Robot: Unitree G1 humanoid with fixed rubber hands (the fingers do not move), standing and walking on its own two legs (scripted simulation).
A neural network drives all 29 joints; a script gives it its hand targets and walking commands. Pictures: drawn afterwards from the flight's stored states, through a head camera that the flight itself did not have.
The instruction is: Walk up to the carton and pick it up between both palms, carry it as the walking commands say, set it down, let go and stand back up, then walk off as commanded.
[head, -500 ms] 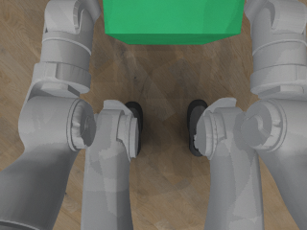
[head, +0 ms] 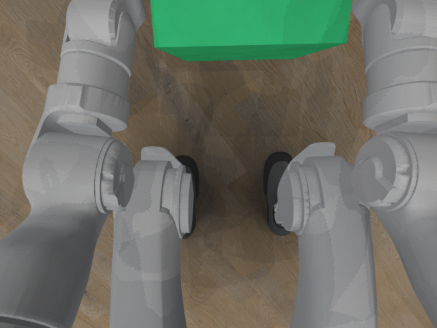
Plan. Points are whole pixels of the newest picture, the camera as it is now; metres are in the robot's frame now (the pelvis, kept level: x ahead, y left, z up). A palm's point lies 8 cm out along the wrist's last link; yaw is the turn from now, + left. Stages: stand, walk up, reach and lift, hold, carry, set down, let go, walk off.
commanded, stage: set down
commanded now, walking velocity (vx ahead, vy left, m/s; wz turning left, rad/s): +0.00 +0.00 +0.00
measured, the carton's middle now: out of the picture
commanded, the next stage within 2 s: none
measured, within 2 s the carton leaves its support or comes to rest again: rests again in 0.24 s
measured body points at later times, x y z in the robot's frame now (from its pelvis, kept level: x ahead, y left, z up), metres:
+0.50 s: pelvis +0.00 +0.00 -0.01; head +0.38 +0.00 +0.21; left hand +0.57 +0.13 -0.19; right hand +0.57 -0.17 -0.19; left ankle +0.11 +0.11 -0.35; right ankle +0.11 -0.12 -0.35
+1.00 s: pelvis +0.00 +0.00 -0.02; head +0.38 +0.00 +0.21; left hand +0.58 +0.13 -0.20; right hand +0.57 -0.18 -0.19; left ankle +0.11 +0.11 -0.35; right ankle +0.11 -0.12 -0.35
